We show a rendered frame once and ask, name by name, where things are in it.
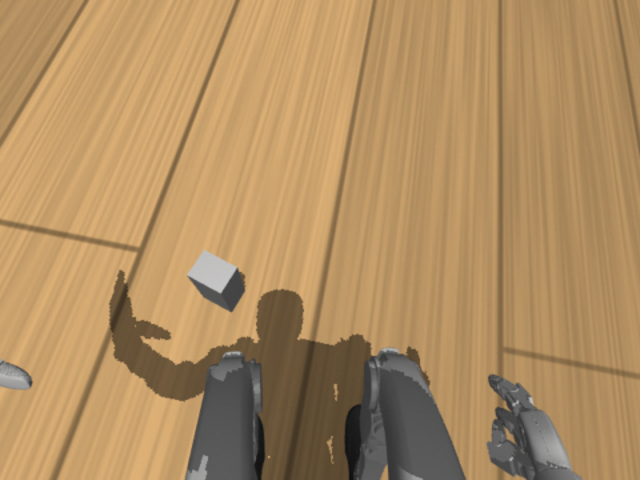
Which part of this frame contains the left robot hand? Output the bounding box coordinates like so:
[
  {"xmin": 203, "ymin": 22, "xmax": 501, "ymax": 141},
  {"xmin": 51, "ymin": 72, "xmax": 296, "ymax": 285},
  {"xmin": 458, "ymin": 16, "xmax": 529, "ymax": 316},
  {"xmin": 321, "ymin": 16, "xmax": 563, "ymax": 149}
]
[{"xmin": 0, "ymin": 359, "xmax": 32, "ymax": 390}]

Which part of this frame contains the right robot hand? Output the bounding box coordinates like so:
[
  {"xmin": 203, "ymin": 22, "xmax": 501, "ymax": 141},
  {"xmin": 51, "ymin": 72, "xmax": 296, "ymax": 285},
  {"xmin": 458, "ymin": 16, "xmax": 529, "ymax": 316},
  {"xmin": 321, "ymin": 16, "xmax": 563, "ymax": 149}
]
[{"xmin": 487, "ymin": 374, "xmax": 573, "ymax": 480}]

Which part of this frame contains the carton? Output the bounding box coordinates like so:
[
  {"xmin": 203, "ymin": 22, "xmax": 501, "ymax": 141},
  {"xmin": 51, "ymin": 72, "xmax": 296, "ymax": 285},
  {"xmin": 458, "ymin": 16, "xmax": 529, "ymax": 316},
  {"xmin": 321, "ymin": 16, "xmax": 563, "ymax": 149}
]
[{"xmin": 187, "ymin": 250, "xmax": 245, "ymax": 313}]

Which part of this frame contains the right robot foot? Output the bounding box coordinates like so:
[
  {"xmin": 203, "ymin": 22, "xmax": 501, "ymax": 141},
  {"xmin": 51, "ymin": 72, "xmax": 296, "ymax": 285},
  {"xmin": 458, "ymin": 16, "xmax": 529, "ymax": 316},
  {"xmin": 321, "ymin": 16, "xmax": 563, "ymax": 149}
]
[{"xmin": 345, "ymin": 404, "xmax": 361, "ymax": 480}]

